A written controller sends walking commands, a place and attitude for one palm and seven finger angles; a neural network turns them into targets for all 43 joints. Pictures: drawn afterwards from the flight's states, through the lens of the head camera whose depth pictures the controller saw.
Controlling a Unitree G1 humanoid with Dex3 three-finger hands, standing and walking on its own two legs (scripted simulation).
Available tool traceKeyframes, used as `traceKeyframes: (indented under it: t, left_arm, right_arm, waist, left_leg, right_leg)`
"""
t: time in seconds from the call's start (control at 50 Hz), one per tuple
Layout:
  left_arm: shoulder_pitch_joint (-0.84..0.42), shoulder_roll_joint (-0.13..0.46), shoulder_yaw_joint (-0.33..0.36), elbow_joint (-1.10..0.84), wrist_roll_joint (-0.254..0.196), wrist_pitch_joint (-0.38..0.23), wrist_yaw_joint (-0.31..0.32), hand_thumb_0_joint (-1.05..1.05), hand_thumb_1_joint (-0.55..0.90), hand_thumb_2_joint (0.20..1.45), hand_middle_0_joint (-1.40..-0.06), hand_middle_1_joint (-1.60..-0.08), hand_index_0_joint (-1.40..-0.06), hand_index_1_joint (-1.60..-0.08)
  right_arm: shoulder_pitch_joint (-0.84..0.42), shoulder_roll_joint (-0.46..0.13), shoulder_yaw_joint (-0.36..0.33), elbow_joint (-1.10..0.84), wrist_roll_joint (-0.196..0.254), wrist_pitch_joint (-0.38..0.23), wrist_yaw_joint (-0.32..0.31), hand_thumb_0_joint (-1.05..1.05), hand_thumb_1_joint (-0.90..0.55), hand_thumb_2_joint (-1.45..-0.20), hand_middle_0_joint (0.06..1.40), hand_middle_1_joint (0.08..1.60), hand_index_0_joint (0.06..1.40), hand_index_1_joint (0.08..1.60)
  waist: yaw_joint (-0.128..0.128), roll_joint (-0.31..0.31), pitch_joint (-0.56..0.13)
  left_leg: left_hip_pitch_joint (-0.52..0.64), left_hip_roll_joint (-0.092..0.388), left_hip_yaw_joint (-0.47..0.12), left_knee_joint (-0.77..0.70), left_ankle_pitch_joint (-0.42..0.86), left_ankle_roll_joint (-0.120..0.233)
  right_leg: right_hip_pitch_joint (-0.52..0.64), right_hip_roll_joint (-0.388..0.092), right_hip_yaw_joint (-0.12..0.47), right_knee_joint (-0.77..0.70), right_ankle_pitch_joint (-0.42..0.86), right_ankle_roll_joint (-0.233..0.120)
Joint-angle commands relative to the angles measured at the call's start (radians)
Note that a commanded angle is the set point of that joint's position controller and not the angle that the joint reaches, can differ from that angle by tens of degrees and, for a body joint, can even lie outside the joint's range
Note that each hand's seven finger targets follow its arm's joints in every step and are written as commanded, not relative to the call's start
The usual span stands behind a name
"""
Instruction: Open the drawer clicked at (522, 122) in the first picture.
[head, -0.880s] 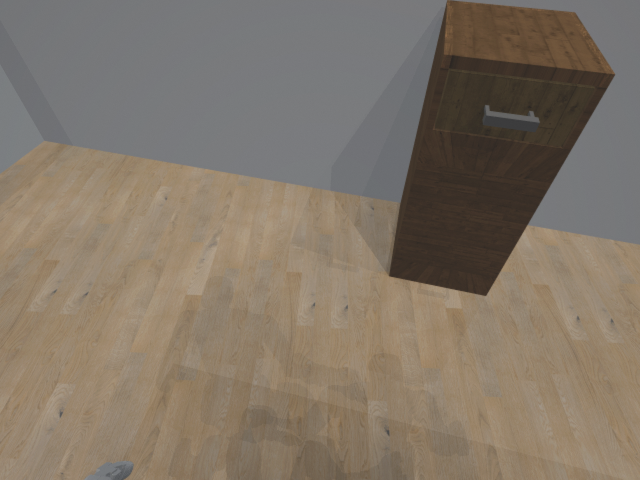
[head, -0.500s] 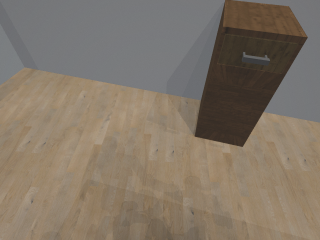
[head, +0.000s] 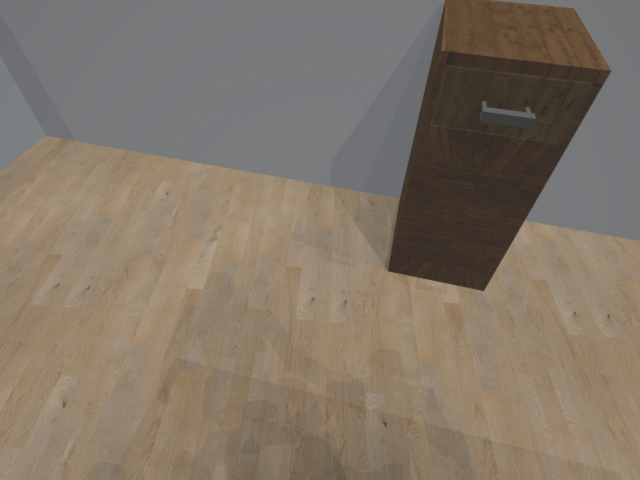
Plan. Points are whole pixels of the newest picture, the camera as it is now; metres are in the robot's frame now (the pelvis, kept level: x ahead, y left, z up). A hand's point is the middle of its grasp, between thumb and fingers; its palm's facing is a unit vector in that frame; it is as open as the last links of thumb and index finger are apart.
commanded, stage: look at it before walking up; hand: left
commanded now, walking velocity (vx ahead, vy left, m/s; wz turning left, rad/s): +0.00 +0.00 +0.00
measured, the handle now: (506, 112) +0.96 -0.42 -0.02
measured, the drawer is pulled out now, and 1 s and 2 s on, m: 0.00 0.00 0.00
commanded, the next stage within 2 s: walk to a spot facing it in 0.56 s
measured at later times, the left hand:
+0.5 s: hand out of the picture +0.08 +0.24 -0.16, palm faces -0.04 -0.94 -0.33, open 7.4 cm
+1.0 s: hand out of the picture +0.07 +0.20 -0.18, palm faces -0.14 -0.95 -0.27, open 7.4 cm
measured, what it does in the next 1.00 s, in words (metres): stands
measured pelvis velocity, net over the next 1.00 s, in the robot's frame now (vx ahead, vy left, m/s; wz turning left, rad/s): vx -0.01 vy -0.01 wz -0.16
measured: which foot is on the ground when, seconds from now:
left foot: down 0.00-1.00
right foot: down 0.00-1.00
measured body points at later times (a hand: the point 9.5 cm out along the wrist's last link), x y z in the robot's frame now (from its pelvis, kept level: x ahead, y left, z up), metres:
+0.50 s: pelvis +0.01 +0.00 +0.00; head +0.01 +0.00 +0.45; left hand +0.09 +0.29 -0.13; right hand +0.09 -0.30 -0.13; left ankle +0.01 +0.12 -0.74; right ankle +0.01 -0.12 -0.74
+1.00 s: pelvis -0.01 -0.01 -0.01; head +0.02 -0.02 +0.43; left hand +0.08 +0.25 -0.16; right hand +0.04 -0.28 -0.16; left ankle +0.01 +0.12 -0.74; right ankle -0.01 -0.11 -0.73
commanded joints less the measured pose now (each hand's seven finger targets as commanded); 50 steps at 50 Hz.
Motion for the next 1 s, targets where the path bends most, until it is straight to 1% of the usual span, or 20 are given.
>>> traceKeyframes:
  t: [0.0,0.26,0.34,0.4,0.48,0.54,0.66,0.68,0.72,0.74,0.76,0.8,0.84,0.86,0.88,0.9,0.92,0.94,0.96,0.98]
  left_arm:
    - [-0.043,0.208,0.043,-0.06,0.001,-0.021,0.011,0.0,0.9,0.9,-0.2,-0.3,-0.2,-0.3]
    - [-0.051,0.207,0.044,-0.063,0.002,-0.023,0.011,0.0,0.9,0.9,-0.2,-0.3,-0.2,-0.3]
    - [-0.047,0.207,0.045,-0.063,0.001,-0.023,0.011,0.0,0.9,0.9,-0.2,-0.3,-0.2,-0.3]
    - [-0.045,0.209,0.046,-0.063,0.001,-0.024,0.011,0.0,0.9,0.9,-0.2,-0.3,-0.2,-0.3]
    - [-0.044,0.207,0.045,-0.058,0.001,-0.024,0.011,0.0,0.9,0.9,-0.2,-0.3,-0.2,-0.3]
    - [-0.044,0.208,0.046,-0.058,0.001,-0.024,0.012,0.0,0.9,0.9,-0.2,-0.3,-0.2,-0.3]
    - [-0.047,0.211,0.046,-0.06,0.001,-0.021,0.011,0.0,0.9,0.9,-0.2,-0.3,-0.2,-0.3]
    - [-0.047,0.2,0.048,-0.063,0.001,-0.015,0.01,0.0,0.9,0.9,-0.2,-0.3,-0.2,-0.3]
    - [-0.007,0.121,0.037,-0.064,0.001,0.008,0.013,0.0,0.9,0.9,-0.2,-0.3,-0.2,-0.3]
    - [0.01,0.101,0.035,-0.068,0.001,0.019,0.014,0.0,0.9,0.9,-0.2,-0.3,-0.2,-0.3]
    - [0.018,0.103,0.039,-0.081,0.003,0.026,0.013,0.0,0.9,0.9,-0.2,-0.3,-0.2,-0.3]
    - [0.027,0.106,0.049,-0.103,0.006,0.036,0.01,0.0,0.9,0.9,-0.2,-0.3,-0.2,-0.3]
    - [0.028,0.099,0.056,-0.132,0.007,0.044,0.004,0.0,0.9,0.9,-0.2,-0.3,-0.2,-0.3]
    - [0.037,0.089,0.059,-0.145,0.008,0.047,0.001,0.0,0.9,0.9,-0.2,-0.3,-0.2,-0.3]
    - [0.046,0.078,0.061,-0.153,0.007,0.05,-0.003,0.0,0.9,0.9,-0.2,-0.3,-0.2,-0.3]
    - [0.052,0.064,0.065,-0.161,0.008,0.053,-0.006,0.0,0.9,0.9,-0.2,-0.3,-0.2,-0.3]
    - [0.063,0.05,0.071,-0.172,0.009,0.059,-0.007,0.0,0.9,0.9,-0.2,-0.3,-0.2,-0.3]
    - [0.071,0.041,0.075,-0.184,0.009,0.061,-0.008,0.0,0.9,0.9,-0.2,-0.3,-0.2,-0.3]
    - [0.082,0.036,0.08,-0.19,0.007,0.061,-0.009,0.0,0.9,0.9,-0.2,-0.3,-0.2,-0.3]
    - [0.117,0.026,0.084,-0.19,0.008,0.058,-0.012,0.0,0.9,0.9,-0.2,-0.3,-0.2,-0.3]
  right_arm:
    - [-0.057,-0.208,-0.037,-0.066,0.001,-0.019,-0.015,0.0,-0.9,-0.9,0.2,0.3,0.2,0.3]
    - [-0.066,-0.207,-0.035,-0.066,0.0,-0.02,-0.016,0.0,-0.9,-0.9,0.2,0.3,0.2,0.3]
    - [-0.069,-0.206,-0.034,-0.065,0.001,-0.02,-0.017,0.0,-0.9,-0.9,0.2,0.3,0.2,0.3]
    - [-0.064,-0.207,-0.034,-0.065,0.002,-0.02,-0.017,0.0,-0.9,-0.9,0.2,0.3,0.2,0.3]
    - [-0.069,-0.207,-0.034,-0.063,0.001,-0.02,-0.018,0.0,-0.9,-0.9,0.2,0.3,0.2,0.3]
    - [-0.067,-0.206,-0.033,-0.061,0.002,-0.019,-0.018,0.0,-0.9,-0.9,0.2,0.3,0.2,0.3]
    - [-0.064,-0.21,-0.033,-0.059,0.002,-0.019,-0.02,0.0,-0.9,-0.9,0.2,0.3,0.2,0.3]
    - [-0.058,-0.2,-0.034,-0.061,0.0,-0.016,-0.023,0.0,-0.9,-0.9,0.2,0.3,0.2,0.3]
    - [-0.008,-0.11,-0.022,-0.059,-0.001,-0.003,-0.026,0.0,-0.9,-0.9,0.2,0.3,0.2,0.3]
    - [0.012,-0.088,-0.021,-0.064,-0.001,0.006,-0.029,0.0,-0.9,-0.9,0.2,0.3,0.2,0.3]
    - [0.017,-0.093,-0.027,-0.076,-0.001,0.012,-0.032,0.0,-0.9,-0.9,0.2,0.3,0.2,0.3]
    - [0.029,-0.108,-0.041,-0.101,-0.002,0.019,-0.036,0.0,-0.9,-0.9,0.2,0.3,0.2,0.3]
    - [0.026,-0.117,-0.054,-0.128,-0.004,0.024,-0.038,0.0,-0.9,-0.9,0.2,0.3,0.2,0.3]
    - [0.016,-0.125,-0.061,-0.141,-0.005,0.026,-0.038,0.0,-0.9,-0.9,0.2,0.3,0.2,0.3]
    - [0.008,-0.135,-0.068,-0.155,-0.005,0.026,-0.039,0.0,-0.9,-0.9,0.2,0.3,0.2,0.3]
    - [0.01,-0.141,-0.073,-0.164,-0.004,0.023,-0.038,0.0,-0.9,-0.9,0.2,0.3,0.2,0.3]
    - [-0.001,-0.137,-0.078,-0.177,-0.005,0.02,-0.038,0.0,-0.9,-0.9,0.2,0.3,0.2,0.3]
    - [-0.01,-0.129,-0.078,-0.189,-0.006,0.016,-0.038,0.0,-0.9,-0.9,0.2,0.3,0.2,0.3]
    - [-0.026,-0.122,-0.083,-0.201,-0.007,0.015,-0.039,0.0,-0.9,-0.9,0.2,0.3,0.2,0.3]
    - [-0.052,-0.119,-0.087,-0.213,-0.012,0.016,-0.04,0.0,-0.9,-0.9,0.2,0.3,0.2,0.3]
  waist:
    - [0.008,0.0,-0.05]
    - [0.007,-0.003,-0.064]
    - [0.007,0.01,-0.072]
    - [0.006,-0.006,-0.078]
    - [0.008,0.009,-0.071]
    - [0.007,-0.002,-0.072]
    - [0.008,0.009,-0.067]
    - [0.006,0.008,-0.051]
    - [0.002,0.009,-0.05]
    - [0.001,-0.003,-0.046]
    - [0.001,-0.003,-0.033]
    - [-0.002,0.002,-0.044]
    - [-0.003,0.042,-0.03]
    - [0.003,0.066,-0.026]
    - [0.004,0.116,-0.02]
    - [0.008,0.167,-0.023]
    - [0.012,0.202,-0.024]
    - [0.016,0.208,-0.037]
    - [0.026,0.205,-0.036]
    - [0.049,0.187,-0.046]
  left_leg:
    - [0.005,0.118,-0.099,-0.074,0.07,0.031]
    - [0.034,0.12,-0.091,-0.078,0.099,0.027]
    - [0.037,0.122,-0.092,-0.08,0.114,0.027]
    - [0.043,0.122,-0.092,-0.075,0.132,0.026]
    - [0.049,0.123,-0.089,-0.08,0.127,0.025]
    - [0.052,0.124,-0.088,-0.08,0.138,0.024]
    - [0.057,0.128,-0.084,-0.083,0.131,0.024]
    - [0.057,0.13,-0.071,-0.071,0.12,0.02]
    - [0.053,0.134,-0.036,-0.031,0.124,0.007]
    - [0.052,0.137,-0.023,-0.017,0.117,0.002]
    - [0.045,0.14,-0.013,-0.002,0.097,0.002]
    - [0.048,0.158,-0.012,0.017,0.089,0.01]
    - [0.029,0.191,-0.03,0.003,0.038,0.027]
    - [0.021,0.218,-0.044,-0.011,0.012,0.041]
    - [0.005,0.256,-0.071,-0.036,0.004,0.065]
    - [-0.021,0.314,-0.102,-0.068,0.042,0.104]
    - [-0.032,0.362,-0.114,-0.091,0.102,0.147]
    - [-0.025,0.382,-0.109,-0.081,0.177,0.173]
    - [-0.04,0.393,-0.08,-0.05,0.222,0.175]
    - [-0.049,0.38,-0.033,0.011,0.253,0.15]
  right_leg:
    - [0.003,-0.107,0.105,-0.083,0.043,-0.04]
    - [0.015,-0.108,0.106,-0.09,0.084,-0.039]
    - [0.029,-0.108,0.105,-0.089,0.104,-0.039]
    - [0.037,-0.108,0.104,-0.088,0.128,-0.04]
    - [0.033,-0.11,0.104,-0.094,0.123,-0.04]
    - [0.039,-0.11,0.104,-0.094,0.14,-0.04]
    - [0.035,-0.105,0.11,-0.095,0.138,-0.04]
    - [0.011,-0.102,0.117,-0.087,0.144,-0.041]
    - [-0.017,-0.099,0.125,-0.048,0.187,-0.032]
    - [-0.038,-0.094,0.132,-0.028,0.197,-0.028]
    - [-0.064,-0.089,0.142,-0.014,0.197,-0.029]
    - [-0.101,-0.073,0.144,0.035,0.207,-0.031]
    - [-0.153,-0.041,0.133,0.099,0.161,-0.025]
    - [-0.179,-0.021,0.117,0.143,0.126,-0.02]
    - [-0.197,0.001,0.089,0.222,0.072,-0.013]
    - [-0.199,0.02,0.05,0.337,-0.079,-0.004]
    - [-0.218,0.021,0.017,0.464,-0.233,0.009]
    - [-0.23,0.004,0.021,0.522,-0.297,0.012]
    - [-0.214,-0.025,0.034,0.514,-0.31,0.007]
    - [-0.168,-0.041,0.025,0.44,-0.29,0.002]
